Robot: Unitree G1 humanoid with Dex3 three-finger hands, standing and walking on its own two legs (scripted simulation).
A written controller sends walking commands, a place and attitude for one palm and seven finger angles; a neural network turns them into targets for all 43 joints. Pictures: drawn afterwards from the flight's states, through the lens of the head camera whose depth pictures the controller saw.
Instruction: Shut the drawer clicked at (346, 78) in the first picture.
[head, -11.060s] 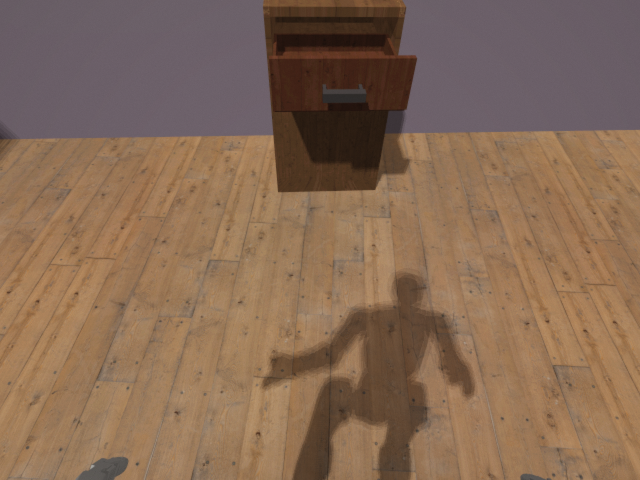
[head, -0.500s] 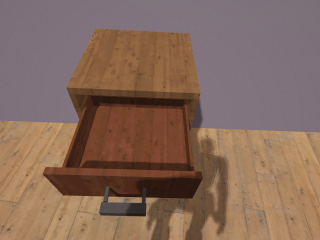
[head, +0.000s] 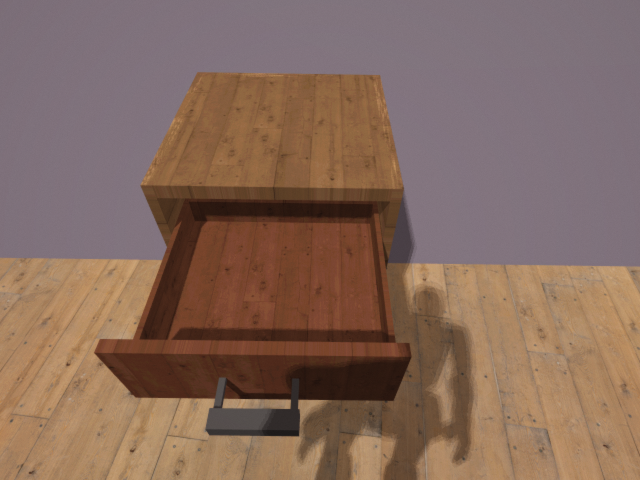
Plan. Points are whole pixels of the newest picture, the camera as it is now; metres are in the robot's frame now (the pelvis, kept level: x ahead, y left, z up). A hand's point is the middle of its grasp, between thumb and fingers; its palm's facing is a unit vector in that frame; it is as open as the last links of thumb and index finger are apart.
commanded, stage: look again from close up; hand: left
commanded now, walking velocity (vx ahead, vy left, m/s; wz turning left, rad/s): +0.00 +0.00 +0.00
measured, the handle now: (256, 403) +0.24 +0.11 -0.08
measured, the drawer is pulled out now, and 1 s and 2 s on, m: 0.30 0.30 0.30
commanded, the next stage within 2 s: shuffle to correct the standing spot in 0.18 s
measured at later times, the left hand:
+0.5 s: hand out of the picture -0.01 +0.15 -0.18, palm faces +0.00 -0.98 -0.18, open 7.3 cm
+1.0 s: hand out of the picture -0.02 +0.06 -0.17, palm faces +0.05 -0.98 -0.20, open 7.3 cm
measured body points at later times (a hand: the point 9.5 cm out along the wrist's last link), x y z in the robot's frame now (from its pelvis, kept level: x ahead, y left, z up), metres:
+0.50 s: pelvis -0.01 -0.02 +0.01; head +0.01 -0.01 +0.45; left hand -0.01 +0.20 -0.16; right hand -0.01 -0.24 -0.15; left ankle -0.03 +0.04 -0.73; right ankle -0.06 -0.11 -0.73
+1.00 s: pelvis -0.03 -0.12 +0.00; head -0.01 -0.11 +0.45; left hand -0.03 +0.11 -0.16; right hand -0.02 -0.35 -0.16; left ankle -0.05 +0.02 -0.71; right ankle -0.04 -0.17 -0.73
